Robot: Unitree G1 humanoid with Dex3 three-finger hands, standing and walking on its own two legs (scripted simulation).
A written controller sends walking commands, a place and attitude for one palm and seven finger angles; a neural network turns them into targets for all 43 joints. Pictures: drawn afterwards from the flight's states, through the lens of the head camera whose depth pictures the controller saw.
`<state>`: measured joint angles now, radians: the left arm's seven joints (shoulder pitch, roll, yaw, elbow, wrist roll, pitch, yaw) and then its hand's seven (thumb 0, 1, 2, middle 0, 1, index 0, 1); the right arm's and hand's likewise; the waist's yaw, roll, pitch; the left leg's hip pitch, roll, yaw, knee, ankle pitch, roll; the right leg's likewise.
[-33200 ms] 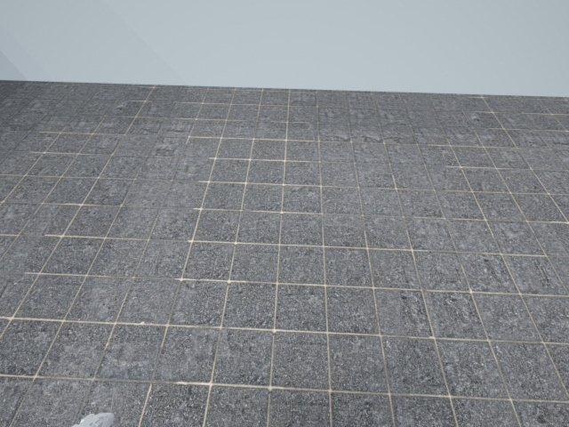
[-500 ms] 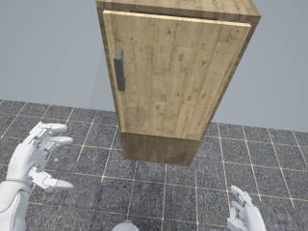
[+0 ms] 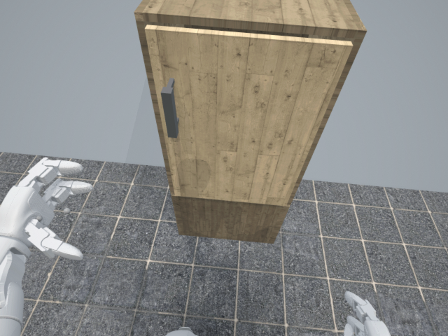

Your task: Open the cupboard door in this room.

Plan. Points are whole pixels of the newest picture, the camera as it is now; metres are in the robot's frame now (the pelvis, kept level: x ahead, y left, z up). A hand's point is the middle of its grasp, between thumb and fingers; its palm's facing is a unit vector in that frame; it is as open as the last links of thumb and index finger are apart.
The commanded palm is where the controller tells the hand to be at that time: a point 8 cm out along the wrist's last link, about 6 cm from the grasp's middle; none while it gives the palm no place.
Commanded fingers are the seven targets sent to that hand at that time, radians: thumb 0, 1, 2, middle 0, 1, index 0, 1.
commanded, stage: raise the hand with hooked fingers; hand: left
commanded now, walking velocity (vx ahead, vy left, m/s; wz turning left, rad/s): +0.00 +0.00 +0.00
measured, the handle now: (172, 108) +0.59 +0.16 +0.06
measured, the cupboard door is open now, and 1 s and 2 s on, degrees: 0 0 0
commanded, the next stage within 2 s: move the hooked fingers beside the handle in 0.34 s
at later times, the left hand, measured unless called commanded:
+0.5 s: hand (78, 213) +0.29 +0.26 +0.08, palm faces +0.00 -1.00 -0.02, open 14.0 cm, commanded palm +0.27 +0.30 +0.08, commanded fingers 0.00 -0.50 0.30 -0.30 -1.20 -0.30 -1.20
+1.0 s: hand (102, 175) +0.37 +0.25 +0.08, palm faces -0.03 -1.00 +0.00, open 14.0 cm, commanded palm +0.35 +0.30 +0.08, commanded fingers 0.00 -0.50 0.30 -0.30 -1.20 -0.30 -1.20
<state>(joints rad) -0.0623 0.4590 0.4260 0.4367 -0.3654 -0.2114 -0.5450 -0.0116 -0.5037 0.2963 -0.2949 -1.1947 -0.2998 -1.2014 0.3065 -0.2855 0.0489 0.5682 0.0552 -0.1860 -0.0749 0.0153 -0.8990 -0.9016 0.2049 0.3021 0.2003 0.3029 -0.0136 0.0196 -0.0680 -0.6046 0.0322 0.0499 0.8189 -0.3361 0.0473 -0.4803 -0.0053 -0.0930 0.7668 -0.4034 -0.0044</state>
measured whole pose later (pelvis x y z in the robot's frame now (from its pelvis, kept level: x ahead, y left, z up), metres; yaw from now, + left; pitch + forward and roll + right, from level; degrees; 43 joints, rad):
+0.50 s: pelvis +0.00 -0.02 +0.00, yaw +0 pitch +7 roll -2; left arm -0.06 0.43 0.43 0.47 -0.37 -0.24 -0.54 -0.01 -0.50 0.30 -0.30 -1.20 -0.30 -1.20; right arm 0.28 -0.28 0.05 0.57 0.05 -0.19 -0.08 0.01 -0.90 -0.90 0.20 0.30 0.20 0.30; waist -0.01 0.03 -0.07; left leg -0.61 0.04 0.04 0.82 -0.33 0.02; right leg -0.49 0.01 -0.10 0.79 -0.42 -0.03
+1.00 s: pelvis +0.01 -0.02 -0.01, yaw -1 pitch +10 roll -2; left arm -0.35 0.49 0.44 0.74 -0.30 -0.28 -0.53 -0.01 -0.50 0.30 -0.30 -1.20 -0.30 -1.20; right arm 0.34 -0.29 0.04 0.59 0.05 -0.10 -0.07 0.01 -0.90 -0.90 0.20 0.30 0.20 0.30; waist -0.05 0.02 -0.08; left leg -0.68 0.05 0.06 0.85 -0.35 0.03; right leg -0.57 0.01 -0.08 0.82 -0.43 -0.02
